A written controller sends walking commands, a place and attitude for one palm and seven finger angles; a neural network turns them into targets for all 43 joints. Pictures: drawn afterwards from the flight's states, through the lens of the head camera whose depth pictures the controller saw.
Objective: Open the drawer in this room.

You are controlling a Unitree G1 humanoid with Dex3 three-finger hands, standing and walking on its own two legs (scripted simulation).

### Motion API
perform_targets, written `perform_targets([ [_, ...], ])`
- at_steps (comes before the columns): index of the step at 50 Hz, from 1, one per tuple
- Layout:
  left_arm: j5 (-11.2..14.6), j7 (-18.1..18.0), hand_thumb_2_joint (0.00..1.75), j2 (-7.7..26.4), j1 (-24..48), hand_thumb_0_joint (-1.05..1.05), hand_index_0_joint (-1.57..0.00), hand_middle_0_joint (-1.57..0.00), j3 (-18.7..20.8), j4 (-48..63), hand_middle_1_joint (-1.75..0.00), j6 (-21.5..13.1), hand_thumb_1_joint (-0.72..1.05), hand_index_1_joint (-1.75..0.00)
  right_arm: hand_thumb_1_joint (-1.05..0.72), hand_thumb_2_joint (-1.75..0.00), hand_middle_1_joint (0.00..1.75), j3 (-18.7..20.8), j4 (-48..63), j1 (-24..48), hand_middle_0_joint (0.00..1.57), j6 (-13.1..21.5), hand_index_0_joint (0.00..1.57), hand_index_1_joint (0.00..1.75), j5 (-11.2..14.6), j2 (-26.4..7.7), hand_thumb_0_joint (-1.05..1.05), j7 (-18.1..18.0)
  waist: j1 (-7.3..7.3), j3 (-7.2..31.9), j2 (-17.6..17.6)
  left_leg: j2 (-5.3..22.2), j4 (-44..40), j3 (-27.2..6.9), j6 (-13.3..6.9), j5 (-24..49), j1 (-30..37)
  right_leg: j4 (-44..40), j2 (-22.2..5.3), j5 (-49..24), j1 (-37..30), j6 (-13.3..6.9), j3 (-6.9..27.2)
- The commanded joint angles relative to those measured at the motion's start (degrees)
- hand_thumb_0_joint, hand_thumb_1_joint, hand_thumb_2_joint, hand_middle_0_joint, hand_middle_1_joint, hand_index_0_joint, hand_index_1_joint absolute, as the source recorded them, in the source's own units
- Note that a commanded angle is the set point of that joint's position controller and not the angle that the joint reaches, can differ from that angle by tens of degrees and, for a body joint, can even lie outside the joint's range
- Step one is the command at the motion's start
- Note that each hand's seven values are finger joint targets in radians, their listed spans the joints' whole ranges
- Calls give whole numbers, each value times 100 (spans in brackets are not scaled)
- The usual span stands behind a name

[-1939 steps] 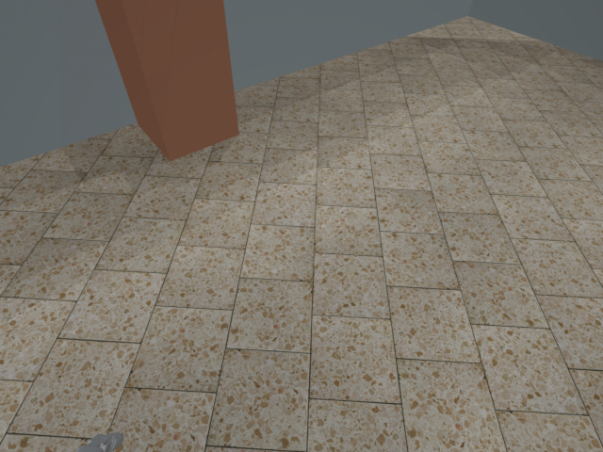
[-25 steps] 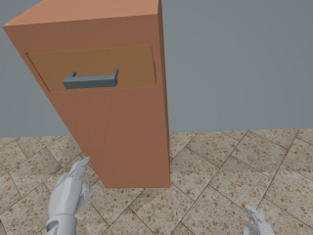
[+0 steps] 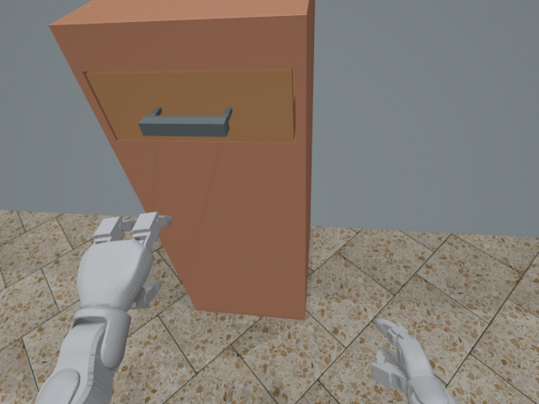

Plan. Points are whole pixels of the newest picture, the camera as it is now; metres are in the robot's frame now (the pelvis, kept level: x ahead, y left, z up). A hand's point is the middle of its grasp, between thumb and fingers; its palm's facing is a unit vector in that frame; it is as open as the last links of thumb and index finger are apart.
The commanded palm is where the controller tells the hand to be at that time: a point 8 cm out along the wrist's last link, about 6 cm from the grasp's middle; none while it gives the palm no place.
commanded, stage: raise the hand with hooked fingers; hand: left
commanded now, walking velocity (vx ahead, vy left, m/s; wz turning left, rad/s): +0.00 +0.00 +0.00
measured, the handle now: (188, 118) +0.55 +0.23 +0.16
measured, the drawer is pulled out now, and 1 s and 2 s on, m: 0.00 0.00 0.00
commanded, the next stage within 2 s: move the hooked fingers above the handle in 1.28 s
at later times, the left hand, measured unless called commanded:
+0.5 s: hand (93, 212) +0.29 +0.26 +0.19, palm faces +0.20 -0.05 -0.98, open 13.2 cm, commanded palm +0.25 +0.26 +0.24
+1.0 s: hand (81, 179) +0.30 +0.27 +0.23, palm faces +0.08 -0.03 -1.00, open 13.8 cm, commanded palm +0.26 +0.27 +0.30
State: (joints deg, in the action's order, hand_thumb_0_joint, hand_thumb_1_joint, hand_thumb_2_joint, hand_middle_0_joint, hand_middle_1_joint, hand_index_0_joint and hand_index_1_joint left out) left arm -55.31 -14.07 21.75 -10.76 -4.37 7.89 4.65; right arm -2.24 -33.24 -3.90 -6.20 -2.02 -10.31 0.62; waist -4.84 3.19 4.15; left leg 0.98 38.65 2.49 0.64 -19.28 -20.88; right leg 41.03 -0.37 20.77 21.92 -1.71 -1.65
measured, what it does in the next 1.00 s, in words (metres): stands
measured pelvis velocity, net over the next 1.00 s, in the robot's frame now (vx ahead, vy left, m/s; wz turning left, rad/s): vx -0.02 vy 0.02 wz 0.02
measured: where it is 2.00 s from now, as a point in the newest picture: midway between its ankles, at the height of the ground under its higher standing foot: outside the picture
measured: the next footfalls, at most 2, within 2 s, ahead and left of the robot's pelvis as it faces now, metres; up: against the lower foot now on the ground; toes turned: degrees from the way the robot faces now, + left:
none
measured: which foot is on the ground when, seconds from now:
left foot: down 0.00-1.00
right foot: down 0.00-1.00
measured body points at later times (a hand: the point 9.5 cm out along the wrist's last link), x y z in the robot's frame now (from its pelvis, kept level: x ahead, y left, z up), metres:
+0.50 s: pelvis +0.00 +0.03 +0.02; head -0.01 -0.01 +0.47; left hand +0.27 +0.26 +0.24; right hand +0.23 -0.18 -0.07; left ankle +0.01 +0.13 -0.72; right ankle +0.01 -0.10 -0.72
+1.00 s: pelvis -0.02 +0.02 +0.02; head -0.02 -0.02 +0.47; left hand +0.29 +0.26 +0.28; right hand +0.19 -0.19 -0.08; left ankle +0.01 +0.13 -0.72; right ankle +0.01 -0.10 -0.72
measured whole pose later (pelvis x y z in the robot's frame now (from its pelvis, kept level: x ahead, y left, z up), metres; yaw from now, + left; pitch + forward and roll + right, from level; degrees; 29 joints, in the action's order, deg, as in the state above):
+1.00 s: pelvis -0.02 +0.02 +0.02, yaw +1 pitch -3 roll +1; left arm -44.9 17.4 36.6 17.8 1.6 5.4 4.5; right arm -2.0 -35.1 -6.8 -6.0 2.1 -16.6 1.1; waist -4.9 -1.9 6.0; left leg -1.0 23.1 2.2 -1.2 -10.2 -10.2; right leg 25.2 -1.8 11.8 10.7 0.1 -2.0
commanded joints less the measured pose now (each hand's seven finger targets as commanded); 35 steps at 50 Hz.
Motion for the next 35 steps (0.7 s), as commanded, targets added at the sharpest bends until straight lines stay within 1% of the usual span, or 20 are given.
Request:
perform_targets([
  [1,81,428,52,1431,-85,0,-26,-26,963,785,-87,311,1,-87,-90,-90,30,179,1048,991,20,180,20,30,107,-785,0,-92,-273,555,-721,-234,-1026,-24,-205,1211,218,-1176,-12,-1467,-1213,24,464],
  [2,43,504,51,1468,129,0,-27,-27,929,1006,-88,315,-1,-88,-90,-90,30,141,1039,983,20,173,20,30,108,-767,0,-78,-270,600,-583,-222,-1130,-23,-201,1300,307,-1197,-43,-1561,-1349,17,416],
  [3,59,546,50,1548,237,0,-27,-27,1041,1126,-90,280,-3,-90,-90,-90,30,162,1032,969,20,173,20,30,120,-760,0,-90,-279,636,-521,-208,-1171,-12,-208,1384,404,-1233,-36,-1624,-1414,14,390],
  [4,82,557,49,1579,475,0,-27,-27,1080,1417,-92,219,-6,-92,-90,-90,30,190,1031,931,20,181,20,30,102,-789,0,-98,-266,847,-336,-203,-1208,-29,-216,1523,564,-1255,-41,-1787,-1526,12,363],
  [6,189,525,47,1772,758,0,-27,-27,1311,1723,-94,53,-10,-94,-90,-90,30,239,1023,928,20,242,20,30,95,-821,0,-132,-266,1001,-274,-191,-1269,-77,-221,1690,737,-1350,-31,-1919,-1683,11,375],
  [7,275,512,46,1651,901,0,-27,-27,1214,1870,-96,-50,-13,-96,-90,-90,30,252,998,903,20,283,20,30,111,-821,0,-143,-212,1001,-110,-202,-1290,-86,-232,1735,870,-1399,-39,-1953,-1621,11,343],
  [9,378,507,44,1501,1204,0,-28,-28,1071,1947,-99,-248,-17,-99,-90,-90,30,302,895,841,20,357,20,30,130,-835,0,-151,-105,867,33,-199,-1349,-125,-220,1748,1082,-1502,-4,-1788,-1403,2,236],
  [11,420,535,42,1493,1601,0,-28,-28,997,1846,-102,-341,-22,-102,-90,-90,30,334,806,820,20,420,20,30,157,-844,0,-160,-19,728,-123,-189,-1405,-165,-228,1650,1202,-1631,27,-1491,-1239,5,172],
  [12,405,566,41,1476,1734,0,-28,-28,923,1716,-103,-345,-24,-103,-90,-90,30,349,724,774,20,431,20,30,163,-859,0,-166,5,674,-73,-189,-1445,-156,-223,1620,1243,-1671,7,-1433,-1194,7,138],
  [14,383,656,39,1618,2034,0,-29,-29,942,1502,-107,-279,-29,-107,-90,-90,30,366,647,769,20,394,20,30,204,-913,0,-164,12,573,-122,-184,-1575,-187,-195,1521,1242,-1742,20,-1299,-1189,1,91],
  [16,401,790,37,1852,2289,0,-29,-29,1080,1384,-110,-161,-34,-110,-90,-90,30,367,667,865,20,387,20,30,258,-942,0,-174,-41,725,-231,-190,-1644,-205,-194,1583,1288,-1772,30,-1362,-1400,1,104],
  [20,473,1145,33,2123,2905,0,-29,-29,1118,1341,-115,19,-43,-115,-90,-90,30,337,631,943,20,298,20,30,280,-969,0,-171,-98,891,-10,-208,-1788,-218,-161,1946,1422,-1777,7,-1738,-1723,-10,63],
  [21,512,1244,32,2245,2992,0,-30,-30,1245,1322,-117,74,-45,-117,-90,-90,30,318,649,1046,20,311,20,30,316,-968,0,-142,-115,914,91,-187,-1797,-255,-139,2033,1449,-1777,49,-1770,-1787,-32,91],
  [22,548,1359,31,2136,3147,0,-30,-30,1079,1203,-118,117,-48,-118,-90,-90,30,289,614,1012,20,290,20,30,303,-950,0,-135,-93,881,51,-201,-1820,-233,-138,2096,1455,-1778,21,-1795,-1802,-23,46],
  [23,601,1465,30,2214,3241,0,-30,-30,1127,1179,-120,134,-50,-120,-90,-90,30,298,605,979,20,261,20,30,307,-963,0,-127,-84,801,-31,-183,-1878,-238,-130,2109,1464,-1825,35,-1814,-1797,-12,28],
  [26,667,1765,30,2356,3609,0,-30,-30,1195,1090,-120,227,-50,-120,-90,-90,30,240,694,1115,20,238,20,30,350,-982,0,-85,-98,735,23,-160,-1945,-260,-117,2044,1445,-1879,90,-1694,-1792,-22,33],
  [27,689,1879,30,2303,3760,0,-30,-30,1090,923,-120,255,-50,-120,-90,-90,30,217,661,1055,20,228,20,30,326,-982,0,-84,-78,707,-142,-178,-1962,-243,-127,1999,1415,-1893,50,-1664,-1802,-7,-9],
  [31,700,2225,30,2591,4341,0,-30,-30,1228,745,-120,325,-50,-120,-90,-90,30,174,716,1123,20,201,20,30,378,-1031,0,-67,-55,669,-127,-157,-1995,-233,-128,1786,1368,-1955,94,-1458,-1710,-5,5],
  [32,684,2307,30,2595,4579,0,-30,-30,1146,711,-120,301,-50,-120,-90,-90,30,160,689,1056,20,207,20,30,350,-1033,0,-63,-44,754,-141,-178,-2007,-243,-133,1753,1391,-1943,51,-1384,-1723,-9,-11],
  [35,739,2490,30,2824,5072,0,-30,-30,1234,738,-120,226,-50,-120,-90,-90,30,168,719,1000,20,226,20,30,356,-1066,0,-83,-39,974,-100,-202,-1969,-259,-158,1747,1491,-1955,42,-1406,-1719,1,8],
])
